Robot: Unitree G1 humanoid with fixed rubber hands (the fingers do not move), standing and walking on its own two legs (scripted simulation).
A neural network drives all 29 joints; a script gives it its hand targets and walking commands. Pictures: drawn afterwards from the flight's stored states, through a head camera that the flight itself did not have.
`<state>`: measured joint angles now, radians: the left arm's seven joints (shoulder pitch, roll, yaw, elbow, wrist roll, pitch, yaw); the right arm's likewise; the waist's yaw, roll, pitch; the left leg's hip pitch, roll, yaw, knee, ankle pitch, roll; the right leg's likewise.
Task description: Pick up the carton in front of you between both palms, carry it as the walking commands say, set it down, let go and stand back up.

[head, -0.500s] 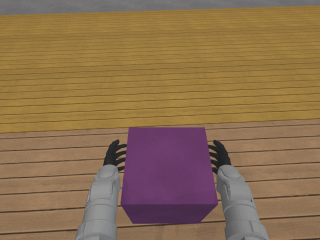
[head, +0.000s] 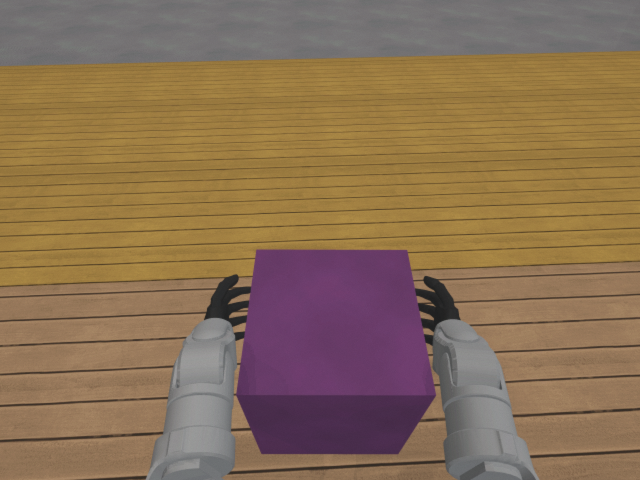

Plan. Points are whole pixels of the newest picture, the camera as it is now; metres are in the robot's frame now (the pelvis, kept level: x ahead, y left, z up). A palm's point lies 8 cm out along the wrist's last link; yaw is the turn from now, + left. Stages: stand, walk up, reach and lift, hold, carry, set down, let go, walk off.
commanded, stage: reach and lift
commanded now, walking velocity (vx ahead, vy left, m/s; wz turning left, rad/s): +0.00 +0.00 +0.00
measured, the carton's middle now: (330, 356) +0.30 +0.00 -0.05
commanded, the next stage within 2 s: hold in 0.66 s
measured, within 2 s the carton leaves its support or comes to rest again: neither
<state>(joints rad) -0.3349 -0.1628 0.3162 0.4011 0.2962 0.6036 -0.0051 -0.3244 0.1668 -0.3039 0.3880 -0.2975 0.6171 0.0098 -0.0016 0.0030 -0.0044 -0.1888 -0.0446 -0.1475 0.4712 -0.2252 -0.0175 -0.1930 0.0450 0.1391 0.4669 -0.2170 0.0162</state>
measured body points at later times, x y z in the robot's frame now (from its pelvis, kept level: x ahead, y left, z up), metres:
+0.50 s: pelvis +0.02 +0.00 +0.01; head -0.01 +0.00 +0.46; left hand +0.32 +0.15 +0.03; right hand +0.32 -0.15 +0.03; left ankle +0.02 +0.13 -0.74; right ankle +0.03 -0.13 -0.74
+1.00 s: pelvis +0.01 +0.00 +0.01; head -0.04 +0.00 +0.45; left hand +0.31 +0.15 +0.05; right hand +0.31 -0.15 +0.05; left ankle +0.02 +0.13 -0.74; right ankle +0.03 -0.13 -0.74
